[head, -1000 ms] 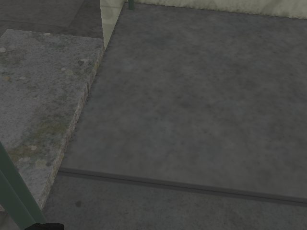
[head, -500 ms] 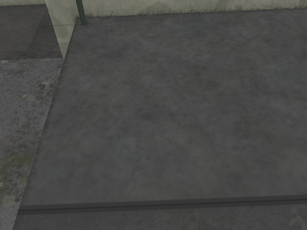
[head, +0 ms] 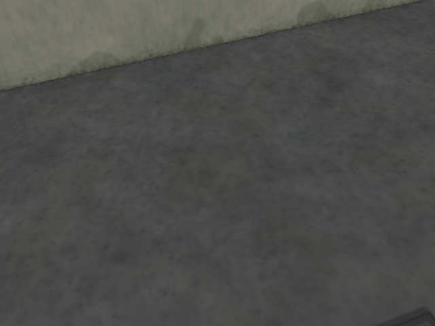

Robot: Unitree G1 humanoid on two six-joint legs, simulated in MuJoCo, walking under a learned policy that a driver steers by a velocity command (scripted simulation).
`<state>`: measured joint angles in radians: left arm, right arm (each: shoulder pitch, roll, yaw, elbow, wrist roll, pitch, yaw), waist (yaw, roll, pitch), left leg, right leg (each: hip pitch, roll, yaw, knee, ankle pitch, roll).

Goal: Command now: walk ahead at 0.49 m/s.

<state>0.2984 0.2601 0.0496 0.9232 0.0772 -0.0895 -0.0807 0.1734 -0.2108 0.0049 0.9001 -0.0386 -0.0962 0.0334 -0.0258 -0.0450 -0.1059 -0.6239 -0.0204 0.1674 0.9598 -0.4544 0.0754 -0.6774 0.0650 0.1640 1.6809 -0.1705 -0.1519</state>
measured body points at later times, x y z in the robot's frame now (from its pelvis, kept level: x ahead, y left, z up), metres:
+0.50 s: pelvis +0.28 -0.05 +0.07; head +0.30 -0.05 +0.52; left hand +0.27 +0.21 -0.06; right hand +0.46 -0.26 -0.06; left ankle +0.26 +0.10 -0.57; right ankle +0.29 -0.15 -0.67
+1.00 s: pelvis +0.51 +0.09 +0.06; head +0.54 +0.11 +0.51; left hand +0.51 +0.40 -0.04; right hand +0.73 -0.10 -0.06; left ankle +0.51 +0.16 -0.67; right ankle +0.57 -0.08 -0.57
